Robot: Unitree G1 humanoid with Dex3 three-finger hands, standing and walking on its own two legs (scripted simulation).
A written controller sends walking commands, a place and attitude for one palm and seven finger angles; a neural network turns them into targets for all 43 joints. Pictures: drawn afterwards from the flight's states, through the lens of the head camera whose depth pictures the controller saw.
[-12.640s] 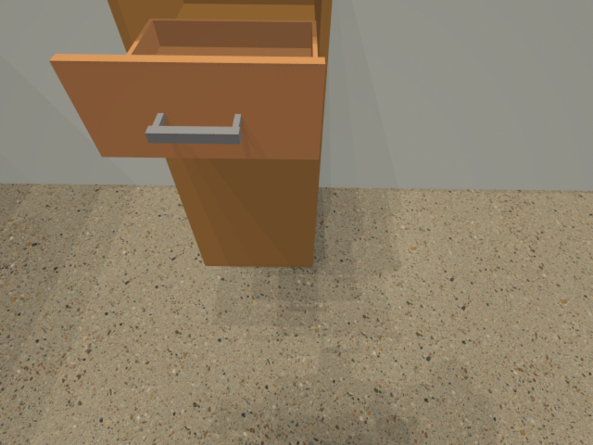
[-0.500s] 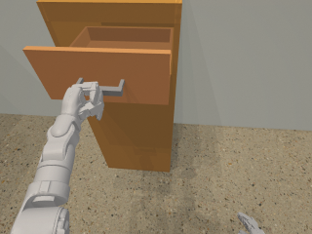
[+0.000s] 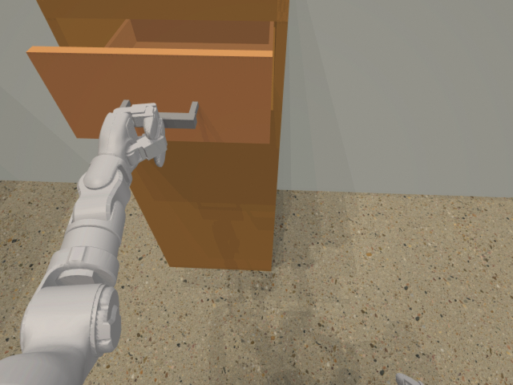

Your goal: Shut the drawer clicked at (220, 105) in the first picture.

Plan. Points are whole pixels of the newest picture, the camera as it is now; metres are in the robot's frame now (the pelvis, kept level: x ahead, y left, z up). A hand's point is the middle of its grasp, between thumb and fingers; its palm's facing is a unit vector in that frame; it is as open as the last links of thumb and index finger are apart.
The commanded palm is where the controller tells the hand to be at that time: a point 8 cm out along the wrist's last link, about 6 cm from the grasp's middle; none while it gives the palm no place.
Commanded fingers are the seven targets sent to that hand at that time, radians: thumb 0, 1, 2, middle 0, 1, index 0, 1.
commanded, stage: push the drawer shut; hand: left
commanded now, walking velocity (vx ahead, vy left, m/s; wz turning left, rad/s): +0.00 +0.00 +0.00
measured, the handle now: (157, 113) +0.52 +0.18 +0.15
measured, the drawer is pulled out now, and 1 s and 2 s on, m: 0.12 0.01 0.00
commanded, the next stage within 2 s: pull the fist back off the drawer in 1.30 s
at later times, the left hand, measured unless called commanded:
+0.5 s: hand (175, 114) +0.51 +0.14 +0.15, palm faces -0.03 -1.00 -0.01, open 3.2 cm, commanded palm +0.50 +0.19 +0.15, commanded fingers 0.00 0.90 0.90 -1.40 -1.60 -1.40 -1.60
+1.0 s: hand (176, 98) +0.55 +0.15 +0.16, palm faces -0.03 -1.00 -0.01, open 3.4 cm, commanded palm +0.55 +0.20 +0.15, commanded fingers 0.00 0.90 0.90 -1.40 -1.60 -1.40 -1.60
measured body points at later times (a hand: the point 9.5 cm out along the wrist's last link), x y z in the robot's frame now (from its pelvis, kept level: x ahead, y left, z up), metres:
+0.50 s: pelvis +0.00 +0.00 -0.01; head +0.07 -0.01 +0.44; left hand +0.50 +0.20 +0.16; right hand +0.00 -0.26 -0.13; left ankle +0.01 +0.12 -0.73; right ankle -0.01 -0.11 -0.73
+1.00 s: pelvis +0.00 +0.01 -0.01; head +0.10 +0.00 +0.43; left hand +0.54 +0.20 +0.16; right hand -0.02 -0.26 -0.13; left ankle +0.01 +0.12 -0.73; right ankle -0.01 -0.11 -0.73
